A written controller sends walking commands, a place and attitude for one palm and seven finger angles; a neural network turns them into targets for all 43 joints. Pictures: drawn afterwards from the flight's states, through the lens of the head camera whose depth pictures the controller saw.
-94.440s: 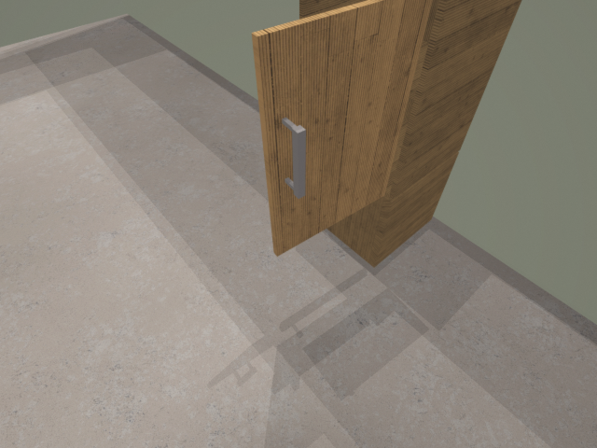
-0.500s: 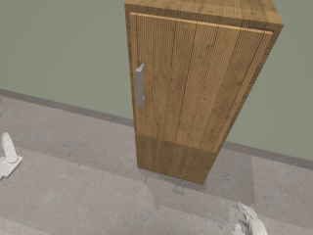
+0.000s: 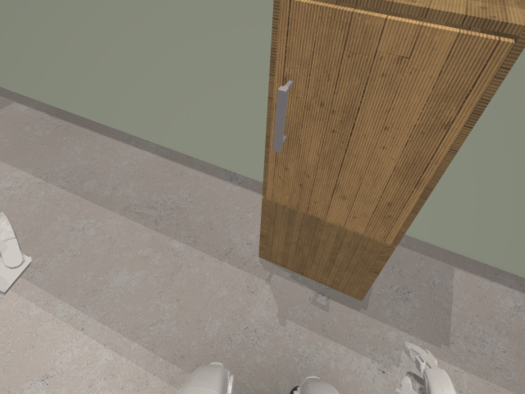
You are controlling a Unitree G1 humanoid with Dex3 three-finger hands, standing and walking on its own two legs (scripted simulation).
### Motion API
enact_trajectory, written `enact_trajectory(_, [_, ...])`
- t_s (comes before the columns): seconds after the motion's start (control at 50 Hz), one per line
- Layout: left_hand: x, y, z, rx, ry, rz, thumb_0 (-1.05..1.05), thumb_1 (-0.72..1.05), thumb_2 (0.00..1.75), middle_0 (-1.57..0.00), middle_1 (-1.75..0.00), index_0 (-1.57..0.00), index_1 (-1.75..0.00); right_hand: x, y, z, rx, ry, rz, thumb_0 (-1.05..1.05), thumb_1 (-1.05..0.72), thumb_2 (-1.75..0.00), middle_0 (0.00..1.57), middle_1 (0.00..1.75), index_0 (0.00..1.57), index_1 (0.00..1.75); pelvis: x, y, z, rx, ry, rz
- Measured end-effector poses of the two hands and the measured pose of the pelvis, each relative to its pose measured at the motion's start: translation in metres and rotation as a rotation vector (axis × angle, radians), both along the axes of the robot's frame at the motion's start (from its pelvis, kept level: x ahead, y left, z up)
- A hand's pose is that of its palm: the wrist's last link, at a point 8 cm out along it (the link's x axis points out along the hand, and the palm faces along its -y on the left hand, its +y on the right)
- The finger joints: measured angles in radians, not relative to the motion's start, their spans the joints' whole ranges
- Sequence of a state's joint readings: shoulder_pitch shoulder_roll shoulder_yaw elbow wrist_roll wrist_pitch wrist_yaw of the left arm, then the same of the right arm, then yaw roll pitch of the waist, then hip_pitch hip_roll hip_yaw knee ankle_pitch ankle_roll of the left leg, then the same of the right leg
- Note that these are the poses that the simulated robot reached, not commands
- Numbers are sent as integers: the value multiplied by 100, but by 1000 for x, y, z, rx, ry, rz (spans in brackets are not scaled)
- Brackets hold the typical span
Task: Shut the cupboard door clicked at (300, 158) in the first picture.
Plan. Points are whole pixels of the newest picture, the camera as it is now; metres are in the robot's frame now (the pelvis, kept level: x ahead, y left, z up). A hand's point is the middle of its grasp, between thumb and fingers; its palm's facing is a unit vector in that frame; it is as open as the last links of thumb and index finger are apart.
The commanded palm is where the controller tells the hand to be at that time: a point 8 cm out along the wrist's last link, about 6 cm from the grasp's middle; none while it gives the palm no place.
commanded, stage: step back with the hand held close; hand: left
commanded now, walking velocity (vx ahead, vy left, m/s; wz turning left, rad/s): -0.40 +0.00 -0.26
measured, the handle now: (283, 117) +0.72 +0.00 +0.03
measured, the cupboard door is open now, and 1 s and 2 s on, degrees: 0 0 0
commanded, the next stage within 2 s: stop stepping back and stand still in 0.06 s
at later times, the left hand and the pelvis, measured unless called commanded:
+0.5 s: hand out of the picture +0.13 +0.24 +0.20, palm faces +0.30 -0.88 -0.37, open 7.5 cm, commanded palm +0.08 +0.29 +0.21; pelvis -0.11 +0.02 +0.02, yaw -10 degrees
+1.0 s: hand out of the picture +0.10 +0.26 +0.19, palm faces +0.33 -0.86 -0.38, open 7.5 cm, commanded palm +0.06 +0.30 +0.21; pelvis -0.13 +0.03 +0.02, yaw -10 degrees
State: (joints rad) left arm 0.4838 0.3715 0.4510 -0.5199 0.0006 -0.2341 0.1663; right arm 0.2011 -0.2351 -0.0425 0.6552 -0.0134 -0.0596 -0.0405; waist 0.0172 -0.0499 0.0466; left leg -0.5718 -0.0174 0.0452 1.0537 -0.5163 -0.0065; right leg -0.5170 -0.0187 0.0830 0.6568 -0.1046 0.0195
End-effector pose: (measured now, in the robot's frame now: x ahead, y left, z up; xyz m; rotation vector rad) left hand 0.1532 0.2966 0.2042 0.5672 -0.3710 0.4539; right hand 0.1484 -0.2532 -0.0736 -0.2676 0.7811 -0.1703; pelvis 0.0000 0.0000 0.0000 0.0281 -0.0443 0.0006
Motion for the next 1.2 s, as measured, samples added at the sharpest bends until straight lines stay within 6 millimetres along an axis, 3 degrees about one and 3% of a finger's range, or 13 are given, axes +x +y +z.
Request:
enact_trajectory(0.12, [-28,18,10,-2,-58,-38,1,88,90,-21,-31,-21,-30,-9,31,23,-27,-100,40,1,-90,-90,20,30,20,30,-37,17,4,-37,41,4])
enact_trajectory(0.26, [-50,25,27,-40,-37,-62,1,89,90,-21,-31,-20,-30,-61,56,39,89,-155,-22,1,-90,-90,20,30,20,30,-69,20,24,-83,40,-107])
enact_trajectory(0.34, [-54,6,14,-50,10,-114,1,89,90,-20,-31,-20,-30,-98,47,34,99,-174,-52,1,-89,-90,20,30,20,30,-87,14,18,-50,52,-152])
enact_trajectory(0.44, [-52,-12,2,-102,54,-195,1,89,90,-21,-31,-21,-30,-156,21,26,38,-63,-129,1,-90,-90,20,30,20,30,-110,14,22,-47,34,-163])
enact_trajectory(0.54, [-62,-5,6,-69,23,-242,1,88,90,-21,-31,-21,-30,-208,-1,31,-63,-14,-247,1,-90,-90,20,30,20,30,-115,23,20,-59,33,-167])
enact_trajectory(0.62, [-69,6,12,-35,21,-225,1,88,90,-21,-31,-21,-30,-234,-2,34,-87,-5,-307,1,-90,-90,20,30,20,30,-122,28,24,-51,20,-182])
enact_trajectory(0.74, [-79,7,20,-14,64,-170,1,89,90,-21,-31,-21,-30,-239,14,27,-13,-9,-276,1,-90,-90,20,30,20,30,-133,24,32,-45,33,-183])
enact_trajectory(0.88, [-91,-10,3,-63,121,-193,1,89,90,-21,-31,-21,-30,-222,23,13,57,4,-215,1,-90,-90,20,30,20,30,-140,22,27,-38,25,-197])
enact_trajectory(1.04, [-81,7,4,-100,45,-175,1,88,90,-21,-31,-21,-30,-189,26,24,2,-45,-185,1,-90,-90,20,30,20,30,-129,32,24,-43,14,-186])
enact_trajectory(1.06, [-75,10,-2,-87,72,-181,1,88,90,-21,-31,-21,-30,-184,27,25,7,-53,-162,1,-90,-90,20,30,20,30,-128,35,24,-42,22,-186])
enact_trajectory(1.1, [-56,14,-40,-104,271,-190,1,89,90,-20,-31,-20,-30,-175,25,18,19,-37,-118,1,-90,-90,20,30,20,30,-130,42,22,-36,36,-181])
enact_trajectory(1.14, [-46,14,-98,-160,550,-181,0,89,90,-20,-30,-20,-30,-170,23,9,29,-16,-111,1,-90,-90,20,30,20,30,-133,49,20,-29,46,-185])
enact_trajectory(1.2, [-66,2,-188,-245,957,-169,0,90,90,-19,-30,-19,-30,-175,22,-1,44,21,-129,1,-90,-90,20,30,20,30,-139,55,18,-26,49,-191])
